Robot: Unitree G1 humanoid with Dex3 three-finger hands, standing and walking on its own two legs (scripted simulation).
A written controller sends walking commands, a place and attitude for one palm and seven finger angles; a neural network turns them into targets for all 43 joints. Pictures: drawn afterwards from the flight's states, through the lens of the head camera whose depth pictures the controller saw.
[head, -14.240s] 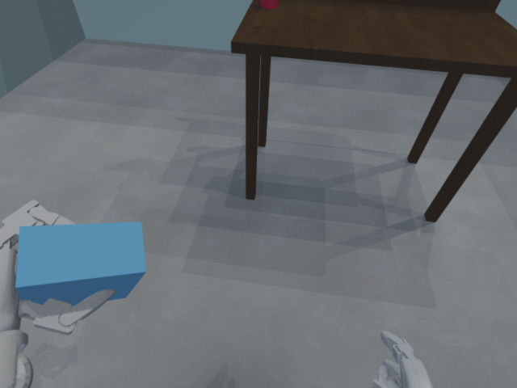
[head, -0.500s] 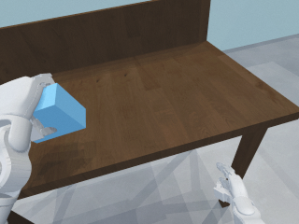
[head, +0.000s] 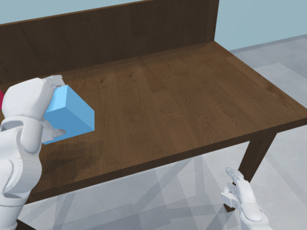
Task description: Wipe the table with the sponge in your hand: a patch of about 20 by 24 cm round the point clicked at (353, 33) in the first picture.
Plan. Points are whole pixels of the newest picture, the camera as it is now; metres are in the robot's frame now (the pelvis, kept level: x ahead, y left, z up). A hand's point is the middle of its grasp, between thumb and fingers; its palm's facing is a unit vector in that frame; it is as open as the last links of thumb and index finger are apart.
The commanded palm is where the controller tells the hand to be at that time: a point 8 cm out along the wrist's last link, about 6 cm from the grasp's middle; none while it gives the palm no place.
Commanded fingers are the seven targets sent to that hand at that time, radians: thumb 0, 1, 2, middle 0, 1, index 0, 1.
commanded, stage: move the sponge above the wiping area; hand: left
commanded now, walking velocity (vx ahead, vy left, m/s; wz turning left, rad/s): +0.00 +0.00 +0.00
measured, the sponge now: (60, 120) +0.27 +0.27 +0.19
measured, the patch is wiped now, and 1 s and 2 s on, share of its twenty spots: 0.00 0.00 0.00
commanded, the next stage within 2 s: none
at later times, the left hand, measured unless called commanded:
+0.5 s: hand (47, 117) +0.26 +0.29 +0.21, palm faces +0.25 -0.09 -0.97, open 9.7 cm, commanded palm +0.21 +0.28 +0.28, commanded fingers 0.00 0.10 1.30 -1.20 -1.60 -1.20 -1.60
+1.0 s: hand (48, 124) +0.26 +0.30 +0.19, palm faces +0.14 -0.05 -0.99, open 9.7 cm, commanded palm +0.22 +0.29 +0.27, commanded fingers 0.00 0.10 1.30 -1.20 -1.60 -1.20 -1.60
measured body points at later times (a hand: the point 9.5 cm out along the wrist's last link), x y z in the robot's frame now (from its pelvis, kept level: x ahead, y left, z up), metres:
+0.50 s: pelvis +0.00 +0.00 +0.00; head -0.02 -0.05 +0.45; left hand +0.24 +0.29 +0.26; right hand +0.27 -0.18 -0.06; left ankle +0.06 +0.12 -0.74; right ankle +0.00 -0.09 -0.74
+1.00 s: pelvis +0.00 -0.01 +0.00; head -0.02 -0.06 +0.45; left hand +0.25 +0.30 +0.24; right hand +0.28 -0.19 -0.07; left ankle +0.06 +0.12 -0.74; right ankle +0.00 -0.09 -0.74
